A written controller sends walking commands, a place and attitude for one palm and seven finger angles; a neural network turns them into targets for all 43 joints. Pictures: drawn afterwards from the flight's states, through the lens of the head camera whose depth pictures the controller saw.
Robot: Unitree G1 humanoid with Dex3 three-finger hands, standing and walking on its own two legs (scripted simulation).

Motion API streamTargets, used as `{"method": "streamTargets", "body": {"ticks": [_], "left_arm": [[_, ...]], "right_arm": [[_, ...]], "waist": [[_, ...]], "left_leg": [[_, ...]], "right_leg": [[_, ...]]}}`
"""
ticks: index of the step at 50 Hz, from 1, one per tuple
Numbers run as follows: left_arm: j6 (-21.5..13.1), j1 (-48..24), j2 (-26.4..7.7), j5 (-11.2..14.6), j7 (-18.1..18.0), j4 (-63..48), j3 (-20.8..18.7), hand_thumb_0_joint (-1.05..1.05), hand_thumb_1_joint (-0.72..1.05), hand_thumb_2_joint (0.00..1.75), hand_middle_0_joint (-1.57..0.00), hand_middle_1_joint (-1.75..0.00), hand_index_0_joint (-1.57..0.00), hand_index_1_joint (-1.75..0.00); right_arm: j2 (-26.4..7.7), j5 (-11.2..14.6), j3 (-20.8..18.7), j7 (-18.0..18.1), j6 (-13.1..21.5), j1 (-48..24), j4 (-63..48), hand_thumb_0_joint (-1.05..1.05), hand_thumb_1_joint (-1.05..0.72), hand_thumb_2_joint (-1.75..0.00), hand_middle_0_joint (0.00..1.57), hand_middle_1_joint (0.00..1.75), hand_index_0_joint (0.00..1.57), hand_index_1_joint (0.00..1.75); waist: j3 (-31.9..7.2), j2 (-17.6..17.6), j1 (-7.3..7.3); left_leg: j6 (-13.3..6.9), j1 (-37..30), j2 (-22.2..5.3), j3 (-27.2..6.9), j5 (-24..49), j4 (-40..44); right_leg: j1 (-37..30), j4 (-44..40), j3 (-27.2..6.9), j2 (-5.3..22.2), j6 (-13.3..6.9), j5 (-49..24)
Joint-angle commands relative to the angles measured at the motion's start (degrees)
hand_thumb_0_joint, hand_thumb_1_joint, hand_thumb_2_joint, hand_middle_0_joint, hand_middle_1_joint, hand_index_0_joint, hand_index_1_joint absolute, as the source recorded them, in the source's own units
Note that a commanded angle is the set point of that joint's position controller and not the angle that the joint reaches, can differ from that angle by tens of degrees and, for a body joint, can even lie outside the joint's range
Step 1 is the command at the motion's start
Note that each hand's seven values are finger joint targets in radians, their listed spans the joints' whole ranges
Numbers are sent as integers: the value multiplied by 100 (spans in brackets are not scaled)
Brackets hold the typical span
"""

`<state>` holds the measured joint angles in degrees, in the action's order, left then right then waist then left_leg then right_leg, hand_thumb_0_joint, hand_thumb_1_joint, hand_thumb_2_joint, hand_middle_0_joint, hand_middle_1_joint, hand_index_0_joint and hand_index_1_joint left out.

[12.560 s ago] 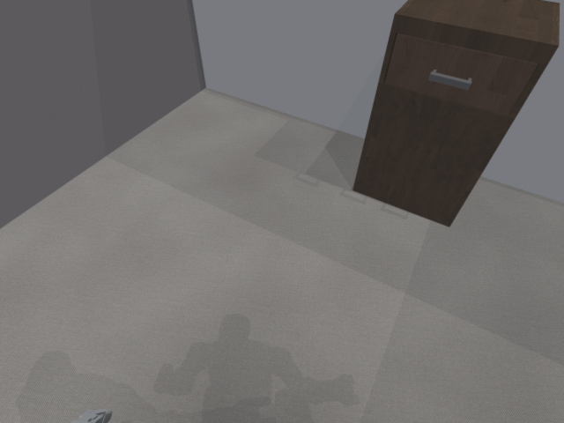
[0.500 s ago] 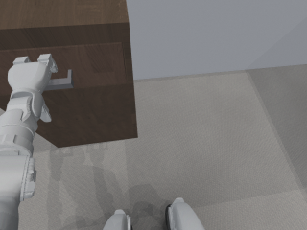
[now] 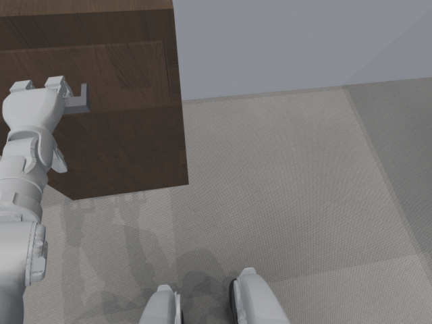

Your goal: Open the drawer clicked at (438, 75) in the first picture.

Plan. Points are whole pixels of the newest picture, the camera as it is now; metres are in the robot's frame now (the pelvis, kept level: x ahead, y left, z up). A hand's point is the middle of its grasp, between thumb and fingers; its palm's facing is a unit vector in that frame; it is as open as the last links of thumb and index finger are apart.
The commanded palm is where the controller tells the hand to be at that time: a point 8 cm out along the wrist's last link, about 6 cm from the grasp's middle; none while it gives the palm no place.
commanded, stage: lower the fingers behind the handle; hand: left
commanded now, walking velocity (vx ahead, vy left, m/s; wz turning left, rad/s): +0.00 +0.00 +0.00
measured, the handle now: (52, 99) +0.54 +0.29 +0.00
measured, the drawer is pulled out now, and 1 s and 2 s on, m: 0.00 0.00 0.03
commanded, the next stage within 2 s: close the thumb around the handle in 0.68 s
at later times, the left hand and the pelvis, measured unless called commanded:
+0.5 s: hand (51, 128) +0.49 +0.29 -0.02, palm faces -0.09 +0.00 -1.00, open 13.8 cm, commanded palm +0.48 +0.28 +0.02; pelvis -0.01 +0.00 -0.02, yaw +0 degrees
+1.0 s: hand (51, 128) +0.49 +0.29 -0.02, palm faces -0.07 +0.00 -1.00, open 12.5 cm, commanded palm +0.48 +0.27 +0.02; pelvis -0.01 +0.00 -0.02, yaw +0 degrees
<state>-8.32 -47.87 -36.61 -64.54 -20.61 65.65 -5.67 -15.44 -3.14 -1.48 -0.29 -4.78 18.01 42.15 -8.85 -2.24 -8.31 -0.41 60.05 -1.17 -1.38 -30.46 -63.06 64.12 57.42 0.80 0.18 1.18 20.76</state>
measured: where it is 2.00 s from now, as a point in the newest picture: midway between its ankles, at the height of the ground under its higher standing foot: outside the picture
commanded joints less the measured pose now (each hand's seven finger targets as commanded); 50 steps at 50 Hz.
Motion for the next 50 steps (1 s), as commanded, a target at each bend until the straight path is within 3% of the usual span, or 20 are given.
{"method": "streamTargets", "body": {"ticks": [1, 6, 8, 10, 16, 18, 19, 20, 22, 29, 33, 35, 37, 39, 42, 43, 46, 47, 48, 50], "left_arm": [[-218, -1833, -1916, 0, -250, -1073, -464, 0, -50, 30, -30, -120, -30, -120], [-229, -1897, -1587, -55, -511, -1099, -316, 0, -50, 30, -30, -120, -30, -120], [-94, -1930, -1487, -15, -545, -872, -256, 0, -50, 30, -30, -120, -30, -120], [51, -2092, -1539, -30, -552, -845, -211, 0, -50, 30, -30, -120, -30, -120], [362, -2150, -1648, -27, -333, -630, -133, 0, -50, 30, -30, -120, -30, -120], [326, -2231, -1638, 31, -207, -748, -98, 0, -50, 30, -30, -120, -30, -120], [316, -2020, -1658, 41, -131, -631, -105, 0, -50, 30, -30, -120, -30, -120], [290, -2062, -1542, 66, -69, -597, -5, 0, -50, 30, -30, -120, -30, -120], [157, -2155, -1676, 82, 12, -712, -82, 0, -50, 30, -30, -120, -30, -120], [-173, -1972, -1667, 58, -62, -915, -198, 0, -50, 30, -30, -120, -30, -120], [-125, -2108, -1619, 21, -235, -1024, -190, 0, -50, 30, -30, -120, -30, -120], [-34, -2024, -1664, 28, -291, -980, -251, 0, -50, 30, -30, -120, -30, -120], [61, -2216, -1469, 35, -307, -912, -95, 0, -50, 30, -30, -120, -30, -120], [153, -2197, -1521, 51, -303, -883, -94, 0, -50, 30, -30, -120, -30, -120], [190, -2179, -1658, 45, -254, -983, -192, 0, -33, 37, -31, -122, -31, -122], [206, -2055, -1502, 66, -219, -870, -84, 0, -28, 40, -32, -122, -32, -122], [165, -1891, -1602, 79, -130, -789, -132, 0, -11, 47, -33, -124, -33, -124], [114, -2085, -1481, 97, -116, -869, -48, 0, -5, 49, -33, -125, -33, -125], [86, -1953, -1547, 90, -107, -826, -94, 0, 0, 52, -34, -125, -34, -125], [42, -2009, -1522, 68, -103, -781, -60, 0, 12, 56, -34, -127, -34, -127]], "right_arm": [[-1088, -32, -328, 127, 60, 947, -212, 0, -90, -90, 20, 30, 20, 30], [-1087, -63, -401, 62, 89, 988, -182, 0, -90, -90, 20, 30, 20, 30], [-1109, -47, -414, 50, 82, 1026, -154, 0, -90, -90, 20, 30, 20, 30], [-1130, -41, -392, 42, 73, 1035, -144, 0, -90, -90, 20, 30, 20, 30], [-1159, 12, -315, 72, 38, 1030, -210, 0, -90, -90, 20, 30, 20, 30], [-1138, 25, -305, 101, 49, 1019, -258, 0, -90, -90, 20, 30, 20, 30], [-1130, 38, -282, 109, 49, 990, -275, 0, -90, -90, 20, 30, 20, 30], [-1109, 62, -271, 129, 71, 966, -314, 0, -90, -90, 20, 30, 20, 30], [-1113, 57, -250, 171, 104, 950, -339, 0, -90, -90, 20, 30, 20, 30], [-1100, 38, -290, 177, 190, 1008, -344, 0, -90, -90, 20, 30, 20, 30], [-1124, 15, -329, 124, 191, 1063, -290, 0, -90, -90, 20, 30, 20, 30], [-1141, 8, -330, 103, 172, 1075, -259, 0, -90, -90, 20, 30, 20, 30], [-1124, 16, -337, 94, 168, 1105, -218, 0, -90, -90, 20, 30, 20, 30], [-1144, 25, -330, 87, 153, 1112, -207, 0, -90, -90, 20, 30, 20, 30], [-1152, 12, -317, 94, 122, 1115, -183, 0, -90, -90, 20, 30, 20, 30], [-1134, 16, -313, 89, 117, 1103, -208, 0, -90, -90, 20, 30, 20, 30], [-1124, 38, -280, 119, 118, 1054, -233, 0, -90, -90, 20, 30, 20, 30], [-1102, 35, -286, 130, 132, 1042, -232, 0, -90, -90, 20, 30, 20, 30], [-1115, 36, -281, 126, 136, 1054, -231, 0, -90, -90, 20, 30, 20, 30], [-1112, 46, -287, 148, 148, 1033, -248, 0, -90, -90, 20, 30, 20, 30]], "waist": [[-2731, -472, 123], [-2944, -706, 57], [-2919, -478, -59], [-2957, -604, -47], [-2847, -437, -62], [-2985, -476, -96], [-2835, -433, -23], [-2676, -254, -116], [-2711, -343, -87], [-2773, -369, -35], [-2934, -673, -23], [-3024, -612, 25], [-2912, -526, -99], [-2928, -588, -67], [-3078, -580, -16], [-2961, -566, -22], [-2734, -402, 7], [-2686, -436, -82], [-2639, -499, -15], [-2549, -349, -89]], "left_leg": [[-187, -1060, 214, 110, 2438, 540], [-118, -1258, 175, 29, 2660, 350], [-127, -1205, 163, 9, 2688, 280], [-126, -1152, 180, 20, 2578, 289], [-164, -928, 210, 51, 2239, 327], [-183, -939, 205, 55, 2152, 311], [-181, -842, 224, 65, 2057, 341], [-217, -687, 220, 90, 1848, 336], [-218, -639, 218, 69, 1756, 333], [-187, -694, 182, 5, 1849, 226], [-132, -999, 161, -49, 2049, 235], [-121, -1013, 162, -56, 2139, 240], [-131, -1022, 150, -72, 2135, 275], [-136, -1020, 167, -39, 2103, 308], [-134, -1144, 160, -43, 2276, 333], [-141, -1070, 176, -21, 2168, 350], [-172, -873, 186, 18, 2000, 390], [-181, -887, 172, 15, 1984, 389], [-172, -872, 183, 22, 1977, 392], [-185, -799, 173, 9, 1901, 362]], "right_leg": [[-2035, -198, 94, -184, -301, -1643], [-1570, -2, 177, -198, -317, -1553], [-1483, 33, 197, -197, -293, -1570], [-1493, 45, 194, -186, -298, -1516], [-1614, 12, 195, -173, -286, -1376], [-1652, 15, 167, -172, -275, -1343], [-1685, -2, 171, -170, -286, -1277], [-1677, -54, 150, -172, -267, -1162], [-1624, -4, 144, -164, -279, -1068], [-1368, 109, 180, -168, -295, -1003], [-1166, 137, 225, -182, -316, -979], [-1259, 155, 237, -187, -318, -1051], [-1233, 104, 254, -188, -308, -1040], [-1318, 57, 232, -183, -304, -1067], [-1456, 60, 228, -189, -312, -1220], [-1473, 21, 225, -187, -307, -1154], [-1570, -24, 201, -188, -305, -1117], [-1505, -46, 194, -185, -302, -1109], [-1489, -29, 201, -178, -307, -1088], [-1400, -31, 194, -184, -299, -1019]]}}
